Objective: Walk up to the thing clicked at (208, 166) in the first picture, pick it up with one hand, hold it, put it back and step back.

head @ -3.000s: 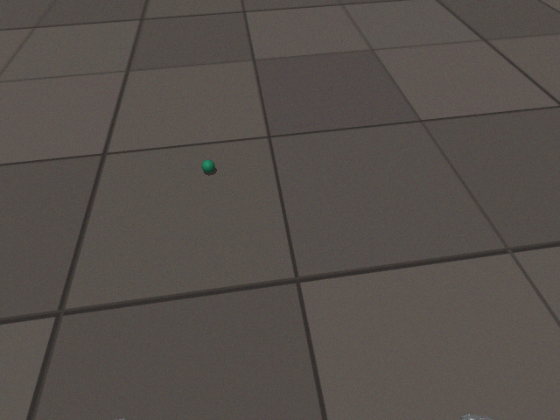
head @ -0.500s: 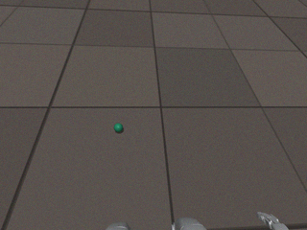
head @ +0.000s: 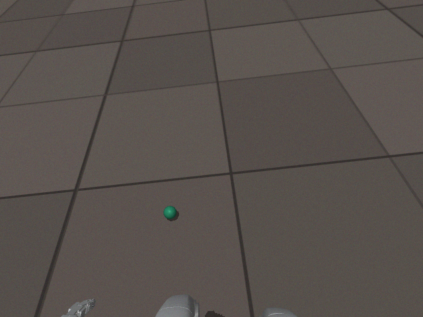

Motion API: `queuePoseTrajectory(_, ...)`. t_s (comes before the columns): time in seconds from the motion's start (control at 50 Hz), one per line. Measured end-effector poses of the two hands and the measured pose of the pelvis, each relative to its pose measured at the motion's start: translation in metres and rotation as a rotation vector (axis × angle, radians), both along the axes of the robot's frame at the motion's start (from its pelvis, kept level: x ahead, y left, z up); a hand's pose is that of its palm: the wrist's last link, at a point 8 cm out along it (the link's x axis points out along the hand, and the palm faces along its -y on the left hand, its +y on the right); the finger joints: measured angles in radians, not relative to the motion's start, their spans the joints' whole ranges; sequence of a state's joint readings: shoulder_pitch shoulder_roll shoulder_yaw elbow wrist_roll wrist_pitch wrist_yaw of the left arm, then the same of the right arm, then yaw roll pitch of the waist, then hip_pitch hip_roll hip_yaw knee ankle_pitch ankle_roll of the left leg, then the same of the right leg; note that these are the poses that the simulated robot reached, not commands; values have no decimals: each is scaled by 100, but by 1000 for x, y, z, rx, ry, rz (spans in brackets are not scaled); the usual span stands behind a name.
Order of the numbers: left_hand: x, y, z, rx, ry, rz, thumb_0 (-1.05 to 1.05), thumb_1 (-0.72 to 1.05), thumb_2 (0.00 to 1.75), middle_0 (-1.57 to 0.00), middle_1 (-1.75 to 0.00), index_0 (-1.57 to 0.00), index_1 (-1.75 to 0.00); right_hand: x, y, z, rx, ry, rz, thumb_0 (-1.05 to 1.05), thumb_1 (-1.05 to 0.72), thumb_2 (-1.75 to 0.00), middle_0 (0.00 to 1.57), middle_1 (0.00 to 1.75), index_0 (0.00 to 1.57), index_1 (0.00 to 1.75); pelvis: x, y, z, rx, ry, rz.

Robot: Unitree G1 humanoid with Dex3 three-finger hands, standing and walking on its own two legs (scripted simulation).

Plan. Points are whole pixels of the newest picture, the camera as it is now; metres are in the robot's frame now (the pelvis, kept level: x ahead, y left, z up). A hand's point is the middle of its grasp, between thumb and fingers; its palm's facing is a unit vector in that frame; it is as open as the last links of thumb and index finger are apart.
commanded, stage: walk up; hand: left
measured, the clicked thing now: (170, 212) +0.68 +0.31 -0.73
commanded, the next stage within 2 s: none
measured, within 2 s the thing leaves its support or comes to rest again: neither
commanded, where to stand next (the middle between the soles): +0.28 +0.01 m, yaw +1 degrees
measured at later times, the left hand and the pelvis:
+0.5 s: hand (99, 283) +0.21 +0.30 -0.15, palm faces -0.04 -0.94 -0.33, open 7.4 cm; pelvis +0.16 +0.03 +0.00, yaw +1 degrees
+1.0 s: hand (124, 246) +0.29 +0.26 -0.15, palm faces +0.00 -0.94 -0.34, open 7.4 cm; pelvis +0.19 +0.01 +0.00, yaw +2 degrees
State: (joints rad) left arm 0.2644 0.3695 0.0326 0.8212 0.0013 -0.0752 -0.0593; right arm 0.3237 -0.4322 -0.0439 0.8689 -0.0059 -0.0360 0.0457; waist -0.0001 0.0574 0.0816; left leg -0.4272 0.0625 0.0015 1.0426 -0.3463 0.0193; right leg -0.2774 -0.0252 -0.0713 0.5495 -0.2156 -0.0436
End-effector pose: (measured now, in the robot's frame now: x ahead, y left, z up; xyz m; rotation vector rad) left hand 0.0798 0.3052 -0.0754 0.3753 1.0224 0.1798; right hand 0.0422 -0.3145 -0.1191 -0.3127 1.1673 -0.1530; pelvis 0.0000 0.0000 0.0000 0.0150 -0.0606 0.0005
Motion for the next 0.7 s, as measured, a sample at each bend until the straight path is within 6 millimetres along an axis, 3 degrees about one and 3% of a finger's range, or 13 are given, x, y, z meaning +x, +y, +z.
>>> queuePoseTrajectory(0.12,5,10,-4,-7,59,37,1,90,90,-21,-30,-20,-30,44,1,14,-17,10,35,1,-91,-90,20,30,21,30,36,2,5,-16,15,8)
queuePoseTrajectory(0.24,18,36,-28,-31,127,80,1,90,90,-21,-30,-20,-30,99,12,25,-74,-6,62,1,-91,-90,20,30,21,30,81,19,-4,-39,24,21)
queuePoseTrajectory(0.32,42,48,-46,-38,179,85,1,90,90,-21,-30,-20,-30,131,23,30,-107,-72,53,1,-91,-90,21,30,21,30,108,32,-10,-14,16,21)
queuePoseTrajectory(0.46,104,43,-40,-59,157,49,1,90,90,-21,-30,-20,-30,156,32,42,-103,-69,30,1,-91,-90,21,30,21,30,146,31,2,-8,6,15)
queuePoseTrajectory(0.56,141,32,-36,-36,140,45,1,90,90,-21,-30,-20,-30,174,24,29,-87,-30,21,1,-91,-90,21,30,21,30,167,22,0,-4,8,14)
queuePoseTrajectory(0.7,174,6,-40,12,112,54,1,90,90,-21,-30,-20,-30,210,9,-14,-33,1,-4,1,-91,-90,21,30,21,30,184,0,-19,-10,6,15)
